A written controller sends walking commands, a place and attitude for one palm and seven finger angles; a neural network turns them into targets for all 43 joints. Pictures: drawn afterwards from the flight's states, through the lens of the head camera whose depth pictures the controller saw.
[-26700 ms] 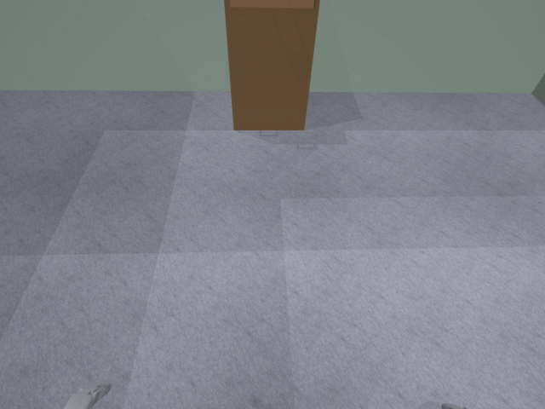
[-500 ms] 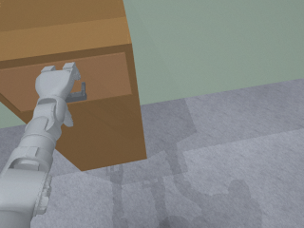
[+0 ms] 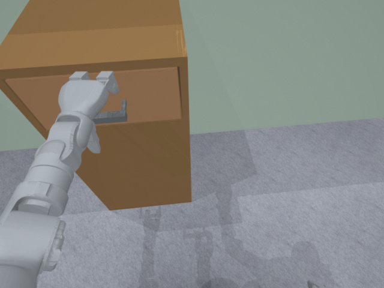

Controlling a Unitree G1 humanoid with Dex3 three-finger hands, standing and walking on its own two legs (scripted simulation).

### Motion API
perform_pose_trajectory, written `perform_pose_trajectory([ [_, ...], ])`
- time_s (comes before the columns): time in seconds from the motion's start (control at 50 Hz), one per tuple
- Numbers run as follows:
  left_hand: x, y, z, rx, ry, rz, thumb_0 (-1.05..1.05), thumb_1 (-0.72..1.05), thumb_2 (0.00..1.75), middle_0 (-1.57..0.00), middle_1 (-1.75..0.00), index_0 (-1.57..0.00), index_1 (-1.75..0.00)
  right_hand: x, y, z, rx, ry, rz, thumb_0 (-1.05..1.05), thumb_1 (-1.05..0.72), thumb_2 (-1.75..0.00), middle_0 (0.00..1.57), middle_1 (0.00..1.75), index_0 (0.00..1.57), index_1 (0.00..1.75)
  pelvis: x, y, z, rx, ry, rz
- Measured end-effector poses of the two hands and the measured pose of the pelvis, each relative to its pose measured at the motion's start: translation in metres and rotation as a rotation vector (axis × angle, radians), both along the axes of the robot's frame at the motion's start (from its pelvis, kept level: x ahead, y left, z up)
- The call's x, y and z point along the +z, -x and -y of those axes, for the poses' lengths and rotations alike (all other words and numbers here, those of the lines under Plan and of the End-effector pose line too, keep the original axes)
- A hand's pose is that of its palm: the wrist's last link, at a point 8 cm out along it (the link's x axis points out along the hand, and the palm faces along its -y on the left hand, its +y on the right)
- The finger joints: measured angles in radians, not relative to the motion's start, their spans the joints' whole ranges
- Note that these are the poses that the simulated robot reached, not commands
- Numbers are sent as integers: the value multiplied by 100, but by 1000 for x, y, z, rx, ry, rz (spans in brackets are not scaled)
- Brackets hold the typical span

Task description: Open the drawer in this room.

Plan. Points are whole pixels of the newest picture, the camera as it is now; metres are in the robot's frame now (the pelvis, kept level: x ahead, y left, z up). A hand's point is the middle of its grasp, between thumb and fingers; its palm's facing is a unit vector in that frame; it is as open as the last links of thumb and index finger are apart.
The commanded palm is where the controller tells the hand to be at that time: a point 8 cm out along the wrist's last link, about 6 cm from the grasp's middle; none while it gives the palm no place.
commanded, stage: re-aim the fingers above the handle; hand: left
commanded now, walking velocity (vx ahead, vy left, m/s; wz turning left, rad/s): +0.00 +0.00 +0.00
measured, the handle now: (103, 111) +0.52 +0.25 +0.03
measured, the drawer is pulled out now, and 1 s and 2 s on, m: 0.00 0.00 0.00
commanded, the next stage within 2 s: lower the fingers behind the handle in 1.86 s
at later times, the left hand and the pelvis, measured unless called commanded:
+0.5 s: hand (93, 109) +0.47 +0.24 +0.09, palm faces +0.07 -0.02 -1.00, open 13.8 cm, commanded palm +0.44 +0.25 +0.14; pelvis +0.00 +0.01 +0.00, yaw -3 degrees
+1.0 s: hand (101, 104) +0.48 +0.22 +0.10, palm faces +0.06 +0.01 -1.00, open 13.9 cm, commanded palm +0.44 +0.25 +0.14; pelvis +0.00 +0.00 +0.00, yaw -3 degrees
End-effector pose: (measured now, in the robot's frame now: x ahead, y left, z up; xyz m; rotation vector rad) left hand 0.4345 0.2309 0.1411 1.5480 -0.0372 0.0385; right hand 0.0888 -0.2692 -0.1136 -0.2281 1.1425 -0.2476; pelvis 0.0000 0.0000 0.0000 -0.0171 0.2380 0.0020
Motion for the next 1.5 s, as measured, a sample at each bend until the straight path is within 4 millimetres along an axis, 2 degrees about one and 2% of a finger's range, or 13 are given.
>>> perform_pose_trajectory([
  [0.16, 6, -15, -14, 180, -41, -27, 0, -49, 30, -32, -120, -32, -121, -14, 35, -14, -51, -72, -84, 1, -91, -90, 21, 30, 20, 30, 1, 0, -3, -17, -1, -14],
  [0.34, -9, -15, 13, 52, 15, -130, 0, -49, 30, -32, -120, -31, -121, -8, 57, -15, -93, -54, -113, 1, -91, -90, 21, 30, 20, 30, 3, -2, -4, -27, 0, 9],
  [0.44, -7, -13, 11, 12, 23, -34, 0, -49, 30, -32, -120, -32, -120, -4, 56, -8, -102, -24, -84, 1, -91, -90, 21, 30, 20, 30, 2, 0, -4, -44, -1, -1],
  [0.52, 0, -8, -13, 103, -11, 22, 0, -49, 30, -32, -120, -32, -120, -6, 51, -6, -92, -30, -74, 1, -91, -90, 21, 30, 20, 30, 2, 1, -5, -45, -1, -5],
  [0.62, 0, 0, -35, 215, -42, -48, 0, -49, 30, -32, -120, -31, -120, -7, 39, -7, -64, -45, -67, 1, -91, -90, 21, 30, 20, 30, 3, 1, -6, -22, 2, 2],
  [0.68, -4, 3, -28, 182, -25, -103, -1, -49, 30, -32, -120, -31, -120, -4, 31, -8, -45, -36, -55, 1, -91, -90, 21, 30, 20, 30, 4, 0, -6, -5, 4, 13],
  [0.8, -2, -1, 19, -27, 13, -79, -1, -49, 30, -32, -120, -32, -120, 2, 14, -9, -18, -11, -8, 1, -91, -90, 21, 30, 20, 30, 3, 0, -7, 9, 4, 24],
  [0.84, 2, -6, 27, -49, 29, -33, -1, -49, 30, -32, -120, -32, -120, 2, 12, -10, -20, -12, 8, 1, -91, -90, 21, 30, 20, 30, 2, 1, -7, -4, 2, 19],
  [1.0, 8, -19, 14, 92, -24, 12, 0, -49, 30, -37, -125, -31, -120, -10, 21, -20, -46, -77, -17, 1, -91, -90, 21, 30, 20, 30, 2, 2, -5, -48, -6, -4],
  [1.16, -9, -5, -22, 197, -32, -136, 0, -49, 30, -34, -123, -31, -120, -7, 38, -14, -77, -67, -66, 1, -91, -90, 21, 30, 20, 30, 6, -2, 2, -38, -5, 9],
  [1.32, -1, 1, 2, 3, 3, -49, -1, -49, 30, -33, -121, -32, -120, 0, 40, 8, -55, 12, -85, 1, -91, -90, 21, 30, 20, 30, 4, -2, 1, -4, 2, 15],
  [1.38, 3, -6, 4, 21, 13, -7, 0, -49, 30, -32, -120, -32, -120, 0, 37, 10, -59, 14, -69, 1, -91, -90, 21, 30, 20, 30, 2, 0, 0, -12, 0, 9],
  [1.5, 3, -17, -10, 147, -29, -25, 0, -49, 30, -32, -120, -32, -120, -3, 34, 3, -69, -20, -43, 1, -91, -90, 20, 30, 20, 30, 2, 2, -1, -31, -3, -8],
])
